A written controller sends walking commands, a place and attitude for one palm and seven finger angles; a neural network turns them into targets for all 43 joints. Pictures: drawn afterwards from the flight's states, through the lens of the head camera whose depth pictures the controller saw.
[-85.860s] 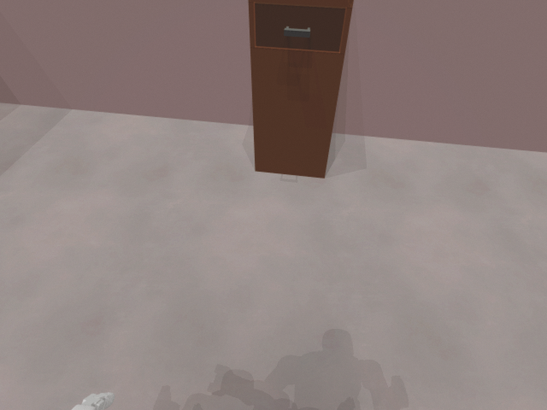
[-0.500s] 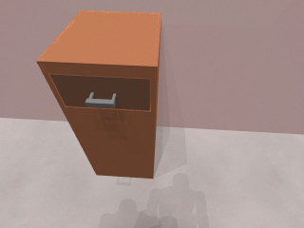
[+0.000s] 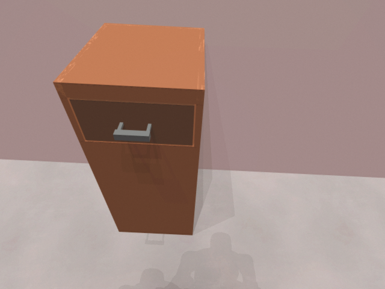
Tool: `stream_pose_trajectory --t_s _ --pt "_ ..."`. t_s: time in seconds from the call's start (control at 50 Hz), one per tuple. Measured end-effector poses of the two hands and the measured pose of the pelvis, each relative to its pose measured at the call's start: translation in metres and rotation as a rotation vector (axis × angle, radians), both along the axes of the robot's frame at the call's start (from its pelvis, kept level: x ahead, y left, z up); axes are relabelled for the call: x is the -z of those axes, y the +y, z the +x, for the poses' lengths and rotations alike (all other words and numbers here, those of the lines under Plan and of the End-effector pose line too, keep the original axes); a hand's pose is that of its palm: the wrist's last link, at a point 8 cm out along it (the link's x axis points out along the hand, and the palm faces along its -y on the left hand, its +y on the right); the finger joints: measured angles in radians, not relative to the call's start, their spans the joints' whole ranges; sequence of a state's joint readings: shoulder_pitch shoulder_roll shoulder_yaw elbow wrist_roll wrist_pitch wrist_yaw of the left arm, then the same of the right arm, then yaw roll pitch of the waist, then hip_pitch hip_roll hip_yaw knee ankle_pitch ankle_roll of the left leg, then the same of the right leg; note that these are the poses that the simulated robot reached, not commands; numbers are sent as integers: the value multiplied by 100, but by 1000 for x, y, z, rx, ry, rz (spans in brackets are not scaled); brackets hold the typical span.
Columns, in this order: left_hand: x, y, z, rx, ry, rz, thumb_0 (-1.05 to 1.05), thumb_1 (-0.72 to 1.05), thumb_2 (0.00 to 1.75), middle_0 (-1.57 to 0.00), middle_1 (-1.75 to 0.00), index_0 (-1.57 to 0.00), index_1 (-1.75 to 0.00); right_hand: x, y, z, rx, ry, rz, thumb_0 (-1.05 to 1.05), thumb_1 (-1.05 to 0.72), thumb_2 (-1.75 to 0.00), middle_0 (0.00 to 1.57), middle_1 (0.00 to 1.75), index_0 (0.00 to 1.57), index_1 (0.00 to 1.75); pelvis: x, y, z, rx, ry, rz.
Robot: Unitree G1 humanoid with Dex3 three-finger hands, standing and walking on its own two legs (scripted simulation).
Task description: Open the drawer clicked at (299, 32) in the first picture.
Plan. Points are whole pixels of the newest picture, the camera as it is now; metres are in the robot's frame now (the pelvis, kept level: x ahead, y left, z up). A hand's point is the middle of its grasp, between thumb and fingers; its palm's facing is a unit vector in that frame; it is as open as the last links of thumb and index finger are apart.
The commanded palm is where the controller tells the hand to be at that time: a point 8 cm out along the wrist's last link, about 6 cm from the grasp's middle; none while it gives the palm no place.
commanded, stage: look again from close up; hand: left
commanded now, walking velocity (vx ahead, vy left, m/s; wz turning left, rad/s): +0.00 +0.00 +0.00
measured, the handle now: (133, 130) +0.53 +0.21 +0.01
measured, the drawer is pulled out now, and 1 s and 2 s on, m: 0.00 0.00 0.00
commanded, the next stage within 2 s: raise the hand with hooked fingers in 0.18 s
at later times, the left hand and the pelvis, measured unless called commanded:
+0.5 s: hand (85, 275) +0.16 +0.22 -0.03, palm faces +0.00 -0.65 -0.76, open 7.7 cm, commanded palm +0.09 +0.24 -0.03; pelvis -0.04 +0.03 -0.01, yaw +0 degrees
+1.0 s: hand (81, 241) +0.20 +0.23 +0.01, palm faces +0.14 -0.07 -0.99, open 10.4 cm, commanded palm +0.16 +0.24 +0.06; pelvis -0.03 -0.02 -0.04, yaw +1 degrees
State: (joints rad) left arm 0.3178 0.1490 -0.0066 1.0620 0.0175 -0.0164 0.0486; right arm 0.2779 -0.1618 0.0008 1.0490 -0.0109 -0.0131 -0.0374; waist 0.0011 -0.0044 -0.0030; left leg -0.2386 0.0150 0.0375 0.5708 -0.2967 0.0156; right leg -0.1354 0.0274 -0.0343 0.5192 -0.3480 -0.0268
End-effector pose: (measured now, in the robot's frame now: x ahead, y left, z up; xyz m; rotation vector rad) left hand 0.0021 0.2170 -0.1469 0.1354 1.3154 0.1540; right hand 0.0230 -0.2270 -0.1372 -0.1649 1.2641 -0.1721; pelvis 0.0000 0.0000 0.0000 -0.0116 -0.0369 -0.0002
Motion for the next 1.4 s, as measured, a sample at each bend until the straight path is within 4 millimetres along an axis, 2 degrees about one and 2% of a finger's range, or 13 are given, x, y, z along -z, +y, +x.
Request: stream_pose_trajectory --t_s 0.12,0.32,0.4,0.48,0.54,0.62,0.74,0.84,0.94,1.04,1.2,1.3,1.4 --pt "-3 17 2 20 -33 5 1 91 90 -19 -30 -19 -30 -1 13 -17 -4 14 7 1 -94 -90 20 30 20 30 -1 12 -10 1 -2 2" --pt "-10 28 -23 66 18 20 1 91 90 -20 -30 -19 -30 -3 29 -50 2 70 28 1 -92 -90 20 30 20 30 -3 23 -23 4 15 -1" --pt "-79 41 49 199 -420 245 2 89 89 -20 -32 -20 -31 -9 20 -22 1 -196 -25 2 -92 -90 21 30 21 30 3 26 -31 9 33 27" --pt "-150 36 121 437 -761 549 2 84 87 -20 -35 -20 -34 -14 11 30 -29 -436 -33 2 -92 -90 20 30 21 30 11 27 -41 -1 66 25" --pt "-177 26 155 629 -903 805 1 78 85 -20 -38 -20 -38 -26 4 69 -64 -566 -30 2 -92 -90 20 30 20 30 19 23 -47 15 102 30" --pt "-169 7 151 797 -904 959 1 71 81 -21 -43 -20 -43 -46 -3 112 -118 -632 -18 1 -91 -90 20 30 20 30 26 14 -49 53 136 44" --pt "-135 4 98 903 -743 1025 0 56 75 -23 -52 -23 -52 -59 -7 160 -270 -595 -53 1 -91 -90 20 30 20 30 33 -4 -46 28 156 40" --pt "-158 23 101 892 -801 1170 0 43 70 -25 -60 -25 -59 -49 2 188 -354 -592 -58 1 -91 -90 20 30 20 30 42 -15 -44 -15 158 16" --pt "-200 23 146 857 -924 1277 1 31 65 -26 -67 -26 -67 -34 18 192 -331 -590 23 1 -91 -90 20 30 20 30 43 -17 -36 -28 154 8" --pt "-214 13 184 861 -852 1211 0 20 60 -26 -75 -26 -74 -24 22 172 -239 -503 103 1 -91 -90 20 30 21 30 30 -17 -22 -1 150 30" --pt "-223 10 199 971 -824 1119 0 2 53 -28 -87 -28 -86 -17 -9 147 -195 -351 28 1 -91 -90 21 30 21 30 15 -17 -1 13 140 39" --pt "-245 18 212 945 -916 1194 0 -9 48 -29 -94 -29 -94 -18 -26 153 -182 -331 -21 1 -91 -90 20 30 21 30 14 -12 4 -2 143 30" --pt "-263 25 233 892 -935 1242 0 -21 43 -30 -102 -30 -101 -23 -23 171 -157 -371 -11 1 -91 -90 20 30 20 30 12 -6 7 -6 141 30"
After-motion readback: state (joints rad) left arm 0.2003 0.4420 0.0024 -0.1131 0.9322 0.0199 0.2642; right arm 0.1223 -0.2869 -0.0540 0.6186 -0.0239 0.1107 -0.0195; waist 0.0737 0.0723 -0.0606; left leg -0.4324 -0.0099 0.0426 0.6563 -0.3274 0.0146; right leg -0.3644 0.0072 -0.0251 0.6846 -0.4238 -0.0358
